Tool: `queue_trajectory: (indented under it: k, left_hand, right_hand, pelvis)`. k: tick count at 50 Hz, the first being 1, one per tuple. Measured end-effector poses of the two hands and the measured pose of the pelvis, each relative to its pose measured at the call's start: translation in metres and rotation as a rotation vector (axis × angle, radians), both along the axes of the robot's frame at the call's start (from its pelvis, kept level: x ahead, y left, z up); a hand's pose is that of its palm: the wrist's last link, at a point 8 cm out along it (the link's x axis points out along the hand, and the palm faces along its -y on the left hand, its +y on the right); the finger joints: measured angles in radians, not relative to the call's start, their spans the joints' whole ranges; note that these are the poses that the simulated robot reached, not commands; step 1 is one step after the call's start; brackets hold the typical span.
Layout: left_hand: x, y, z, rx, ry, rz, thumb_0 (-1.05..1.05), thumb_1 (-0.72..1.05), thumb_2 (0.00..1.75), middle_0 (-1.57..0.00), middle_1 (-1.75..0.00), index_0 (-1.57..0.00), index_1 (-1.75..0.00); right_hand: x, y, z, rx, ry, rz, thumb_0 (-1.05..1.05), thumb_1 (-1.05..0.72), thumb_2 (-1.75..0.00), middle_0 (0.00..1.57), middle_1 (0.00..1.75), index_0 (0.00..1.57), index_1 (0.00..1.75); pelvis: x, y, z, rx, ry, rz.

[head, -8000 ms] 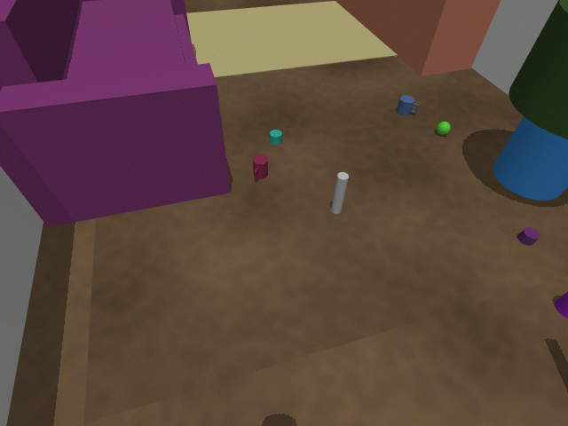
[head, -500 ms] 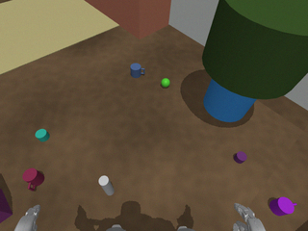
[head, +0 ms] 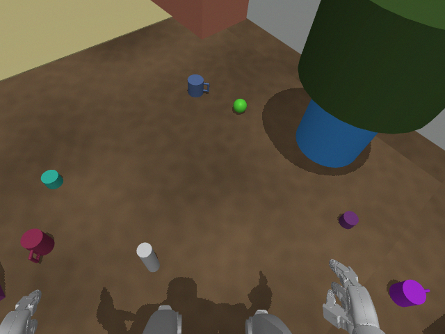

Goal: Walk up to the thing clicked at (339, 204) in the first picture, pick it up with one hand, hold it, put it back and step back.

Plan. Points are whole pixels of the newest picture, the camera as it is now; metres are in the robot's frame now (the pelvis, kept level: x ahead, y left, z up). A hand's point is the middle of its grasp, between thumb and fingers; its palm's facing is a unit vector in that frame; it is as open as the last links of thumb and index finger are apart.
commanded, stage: go down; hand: left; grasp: from the side
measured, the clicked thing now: (149, 258) +0.39 +0.22 -0.57
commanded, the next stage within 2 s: approach in 1.94 s
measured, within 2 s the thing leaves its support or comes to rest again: neither
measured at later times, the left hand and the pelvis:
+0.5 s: hand (51, 292) +0.23 +0.34 -0.18, palm faces +0.12 -0.97 -0.22, open 17.5 cm; pelvis -0.04 +0.01 -0.10, yaw -2 degrees
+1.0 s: hand (54, 269) +0.29 +0.37 -0.24, palm faces +0.13 -0.98 -0.14, open 17.4 cm; pelvis -0.08 +0.00 -0.21, yaw -4 degrees
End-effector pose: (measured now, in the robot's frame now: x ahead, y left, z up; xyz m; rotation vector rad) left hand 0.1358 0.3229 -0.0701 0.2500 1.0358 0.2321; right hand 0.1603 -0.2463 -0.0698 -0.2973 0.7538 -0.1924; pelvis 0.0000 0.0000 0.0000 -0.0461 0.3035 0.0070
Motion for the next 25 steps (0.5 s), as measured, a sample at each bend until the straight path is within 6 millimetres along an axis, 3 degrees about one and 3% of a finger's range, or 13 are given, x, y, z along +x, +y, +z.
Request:
queue_trajectory:
  k: [8,13,18,25]
  left_hand:
    - [-0.005,0.005,-0.009,-0.006,-0.044,-0.003,0.00,-0.56,0.02,-0.09,-0.04,-0.08,-0.05]
    - [0.000,0.018,-0.026,-0.012,-0.093,0.012,0.00,-0.54,0.02,-0.09,-0.04,-0.08,-0.05]
    - [0.024,0.040,-0.054,-0.036,-0.213,0.000,-0.01,-0.56,0.02,-0.09,-0.04,-0.08,-0.05]
    - [0.071,0.061,-0.084,-0.053,-0.424,-0.065,-0.01,-0.57,0.03,-0.08,-0.05,-0.07,-0.06]
  right_hand:
    - [-0.010,0.001,-0.013,-0.010,0.009,0.003,0.01,-0.89,-0.90,0.21,0.30,0.20,0.30]
    - [-0.016,0.001,-0.024,-0.026,0.012,0.024,0.01,-0.90,-0.90,0.21,0.30,0.20,0.30]
    - [-0.022,-0.005,-0.052,-0.060,0.028,0.051,0.01,-0.91,-0.90,0.21,0.30,0.20,0.30]
    - [-0.039,-0.014,-0.109,-0.087,0.110,0.056,0.01,-0.90,-0.90,0.21,0.30,0.20,0.30]
  pelvis:
    - [-0.009,0.002,-0.012,-0.006,0.020,-0.001]
    - [-0.018,0.003,-0.025,-0.007,0.044,-0.002]
    - [-0.030,0.004,-0.053,-0.008,0.105,-0.009]
    - [-0.044,0.006,-0.102,-0.016,0.183,-0.021]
